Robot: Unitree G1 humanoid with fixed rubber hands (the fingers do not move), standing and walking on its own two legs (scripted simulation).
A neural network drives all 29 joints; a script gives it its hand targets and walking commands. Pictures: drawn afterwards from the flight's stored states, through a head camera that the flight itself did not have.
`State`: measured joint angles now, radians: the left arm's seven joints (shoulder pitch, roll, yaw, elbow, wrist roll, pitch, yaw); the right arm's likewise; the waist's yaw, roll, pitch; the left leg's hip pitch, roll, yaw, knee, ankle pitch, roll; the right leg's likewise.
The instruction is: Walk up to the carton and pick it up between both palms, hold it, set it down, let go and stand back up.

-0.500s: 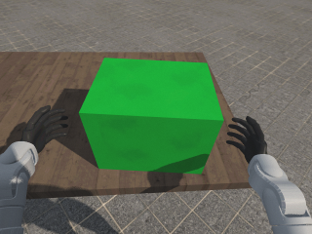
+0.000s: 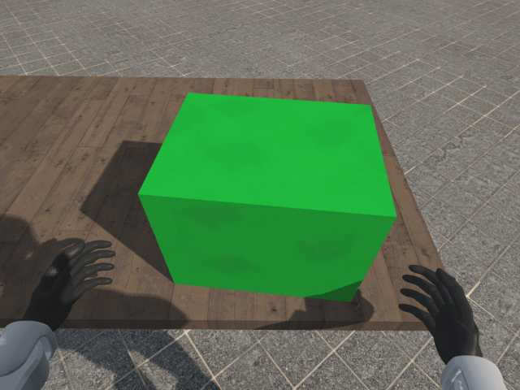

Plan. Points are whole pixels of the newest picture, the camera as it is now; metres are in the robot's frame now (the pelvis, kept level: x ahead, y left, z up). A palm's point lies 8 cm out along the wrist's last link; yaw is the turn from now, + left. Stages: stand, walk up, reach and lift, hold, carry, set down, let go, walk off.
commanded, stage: set down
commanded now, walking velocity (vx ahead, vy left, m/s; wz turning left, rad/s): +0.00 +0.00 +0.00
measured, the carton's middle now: (269, 197) +0.41 +0.01 +0.08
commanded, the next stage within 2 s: none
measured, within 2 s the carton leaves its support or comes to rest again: neither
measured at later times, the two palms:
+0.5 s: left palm (47, 355) +0.17 +0.29 +0.05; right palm (449, 370) +0.16 -0.20 +0.05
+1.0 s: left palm (72, 362) +0.17 +0.27 +0.03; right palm (444, 375) +0.16 -0.21 +0.02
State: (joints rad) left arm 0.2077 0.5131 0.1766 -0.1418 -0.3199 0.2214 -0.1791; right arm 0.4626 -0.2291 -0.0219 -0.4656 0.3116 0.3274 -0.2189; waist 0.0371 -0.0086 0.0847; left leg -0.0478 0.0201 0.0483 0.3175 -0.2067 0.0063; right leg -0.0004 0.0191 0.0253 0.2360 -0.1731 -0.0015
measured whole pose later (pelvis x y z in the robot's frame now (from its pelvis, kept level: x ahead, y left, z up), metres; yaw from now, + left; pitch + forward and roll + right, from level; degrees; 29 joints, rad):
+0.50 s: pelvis +0.00 +0.00 +0.00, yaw +0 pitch -5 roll -1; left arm 0.37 0.48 0.12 -0.10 -0.30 0.03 -0.15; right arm 0.58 -0.18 -0.02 -0.37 0.25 0.19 -0.18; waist 0.07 0.00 0.12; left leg -0.03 0.01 0.04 0.33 -0.21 0.01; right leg 0.02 0.02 0.03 0.24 -0.18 0.00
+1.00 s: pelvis -0.02 -0.01 +0.00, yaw +0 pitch -6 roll -1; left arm 0.25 0.39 0.09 0.09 -0.22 0.07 -0.14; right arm 0.45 -0.17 0.00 -0.14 0.19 0.17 -0.14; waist 0.05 -0.01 0.10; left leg -0.03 0.02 0.03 0.32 -0.18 0.00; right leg 0.00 0.02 0.03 0.26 -0.17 -0.01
